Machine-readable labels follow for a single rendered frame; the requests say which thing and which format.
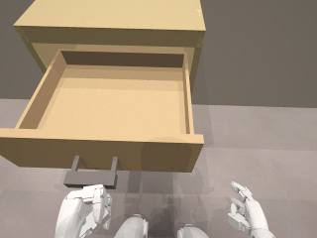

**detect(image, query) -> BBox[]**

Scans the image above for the right robot hand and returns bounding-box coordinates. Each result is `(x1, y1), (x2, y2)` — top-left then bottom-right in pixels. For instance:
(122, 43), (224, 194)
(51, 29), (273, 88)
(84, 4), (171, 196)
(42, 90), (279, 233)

(228, 181), (269, 237)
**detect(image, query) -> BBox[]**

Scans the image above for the left robot thigh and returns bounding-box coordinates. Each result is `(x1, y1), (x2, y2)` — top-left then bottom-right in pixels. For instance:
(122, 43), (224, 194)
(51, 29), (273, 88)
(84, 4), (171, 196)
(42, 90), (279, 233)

(114, 217), (149, 238)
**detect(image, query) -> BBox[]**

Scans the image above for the robot thigh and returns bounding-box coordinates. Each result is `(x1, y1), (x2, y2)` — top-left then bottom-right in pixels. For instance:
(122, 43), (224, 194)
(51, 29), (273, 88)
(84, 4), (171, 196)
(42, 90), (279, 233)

(114, 217), (149, 238)
(176, 226), (209, 238)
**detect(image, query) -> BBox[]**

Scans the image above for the drawer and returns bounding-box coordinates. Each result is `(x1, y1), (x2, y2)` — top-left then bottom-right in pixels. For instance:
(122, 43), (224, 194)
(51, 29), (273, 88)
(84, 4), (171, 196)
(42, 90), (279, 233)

(0, 49), (204, 173)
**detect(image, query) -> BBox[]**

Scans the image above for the cabinet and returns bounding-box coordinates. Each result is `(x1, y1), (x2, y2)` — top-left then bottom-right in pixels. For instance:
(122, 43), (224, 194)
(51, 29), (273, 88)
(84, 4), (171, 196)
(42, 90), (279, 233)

(13, 0), (206, 97)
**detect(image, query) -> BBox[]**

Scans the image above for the handle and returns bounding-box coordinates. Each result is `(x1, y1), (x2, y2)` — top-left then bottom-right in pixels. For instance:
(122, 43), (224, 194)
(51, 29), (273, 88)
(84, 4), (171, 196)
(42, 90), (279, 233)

(63, 156), (119, 189)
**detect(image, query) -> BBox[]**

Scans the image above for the left robot hand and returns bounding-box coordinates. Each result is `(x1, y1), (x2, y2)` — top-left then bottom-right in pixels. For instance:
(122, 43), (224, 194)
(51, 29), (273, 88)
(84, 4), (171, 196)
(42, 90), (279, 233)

(54, 184), (112, 238)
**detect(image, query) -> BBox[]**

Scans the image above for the right robot thigh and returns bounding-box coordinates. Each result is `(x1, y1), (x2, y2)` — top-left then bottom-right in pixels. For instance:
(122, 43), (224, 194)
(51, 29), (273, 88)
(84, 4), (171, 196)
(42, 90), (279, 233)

(176, 226), (209, 238)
